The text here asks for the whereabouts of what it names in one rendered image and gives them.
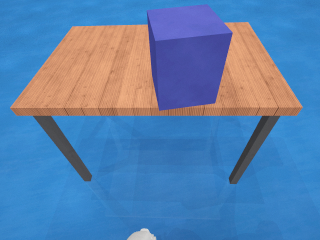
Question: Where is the table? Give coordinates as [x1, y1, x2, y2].
[10, 22, 303, 184]

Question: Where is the carton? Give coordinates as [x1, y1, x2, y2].
[146, 4, 233, 111]

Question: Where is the left robot shin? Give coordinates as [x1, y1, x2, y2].
[140, 228, 150, 233]

